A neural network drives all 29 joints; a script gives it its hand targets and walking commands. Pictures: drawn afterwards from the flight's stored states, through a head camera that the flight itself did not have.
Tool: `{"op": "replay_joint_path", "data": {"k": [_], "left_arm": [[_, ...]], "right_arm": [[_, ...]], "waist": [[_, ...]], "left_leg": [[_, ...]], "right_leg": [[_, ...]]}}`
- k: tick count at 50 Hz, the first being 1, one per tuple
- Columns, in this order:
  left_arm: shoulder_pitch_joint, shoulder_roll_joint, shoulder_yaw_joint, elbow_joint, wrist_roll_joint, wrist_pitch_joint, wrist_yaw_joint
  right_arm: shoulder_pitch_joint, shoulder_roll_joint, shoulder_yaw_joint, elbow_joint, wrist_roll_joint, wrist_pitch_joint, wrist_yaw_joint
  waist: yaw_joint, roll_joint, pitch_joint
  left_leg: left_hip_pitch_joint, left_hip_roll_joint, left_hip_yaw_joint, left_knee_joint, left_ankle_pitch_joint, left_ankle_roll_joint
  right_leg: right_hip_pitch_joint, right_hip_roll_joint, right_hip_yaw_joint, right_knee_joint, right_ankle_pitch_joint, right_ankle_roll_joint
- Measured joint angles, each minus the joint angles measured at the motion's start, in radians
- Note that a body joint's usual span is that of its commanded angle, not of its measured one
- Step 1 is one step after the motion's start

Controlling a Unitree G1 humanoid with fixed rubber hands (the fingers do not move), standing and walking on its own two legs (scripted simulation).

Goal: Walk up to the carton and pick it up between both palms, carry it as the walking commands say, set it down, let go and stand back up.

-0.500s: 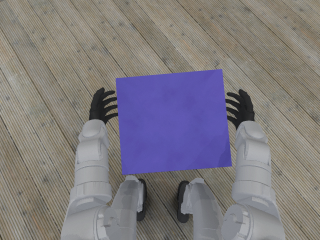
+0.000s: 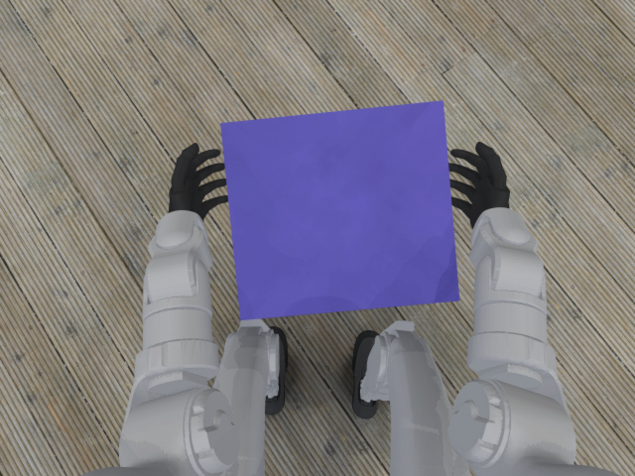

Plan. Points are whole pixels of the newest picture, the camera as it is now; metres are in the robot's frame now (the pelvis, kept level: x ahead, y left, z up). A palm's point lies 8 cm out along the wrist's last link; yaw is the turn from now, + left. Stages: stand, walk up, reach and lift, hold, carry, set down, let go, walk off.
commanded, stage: set down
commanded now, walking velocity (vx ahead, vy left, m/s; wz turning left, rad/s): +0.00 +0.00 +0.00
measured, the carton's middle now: (337, 214) +0.43 -0.01 -0.18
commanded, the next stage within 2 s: none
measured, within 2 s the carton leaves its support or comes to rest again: neither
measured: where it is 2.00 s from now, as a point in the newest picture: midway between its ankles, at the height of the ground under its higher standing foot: (318, 387)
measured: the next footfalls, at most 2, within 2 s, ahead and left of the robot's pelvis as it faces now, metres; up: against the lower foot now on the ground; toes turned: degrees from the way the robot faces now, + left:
none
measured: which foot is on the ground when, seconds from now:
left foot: down 0.00-1.00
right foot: down 0.00-1.00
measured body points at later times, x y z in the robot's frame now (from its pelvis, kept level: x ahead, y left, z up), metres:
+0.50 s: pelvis -0.01 +0.01 -0.07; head +0.27 +0.01 +0.28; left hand +0.45 +0.18 -0.18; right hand +0.46 -0.19 -0.17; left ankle +0.10 +0.12 -0.58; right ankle +0.09 -0.11 -0.58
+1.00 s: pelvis -0.02 +0.00 -0.13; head +0.31 -0.01 +0.18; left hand +0.47 +0.18 -0.27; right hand +0.49 -0.19 -0.26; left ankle +0.10 +0.12 -0.58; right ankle +0.09 -0.11 -0.58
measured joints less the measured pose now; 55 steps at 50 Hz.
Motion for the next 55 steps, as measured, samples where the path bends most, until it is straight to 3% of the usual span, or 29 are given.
{"op": "replay_joint_path", "data": {"k": [23,35,55], "left_arm": [[-0.130,0.035,0.001,0.003,-0.050,0.000,0.060],[-0.218,0.081,0.001,0.040,-0.074,0.000,0.072],[-0.330,0.161,-0.037,0.142,-0.146,-0.046,0.110]], "right_arm": [[-0.174,-0.074,0.019,0.062,0.048,-0.004,-0.017],[-0.255,-0.123,0.056,0.100,0.076,-0.008,-0.018],[-0.381,-0.214,0.141,0.215,0.159,-0.056,-0.061]], "waist": [[0.000,0.000,-0.013],[0.000,0.000,0.028],[0.000,0.000,0.147]], "left_leg": [[-0.310,0.007,-0.004,0.230,-0.042,0.006],[-0.418,0.009,-0.004,0.322,-0.056,0.003],[-0.525,0.010,-0.004,0.490,-0.096,0.001]], "right_leg": [[-0.305,0.000,0.007,0.215,-0.032,-0.001],[-0.419,0.000,0.012,0.315,-0.047,-0.004],[-0.531,0.000,0.023,0.485,-0.086,-0.008]]}}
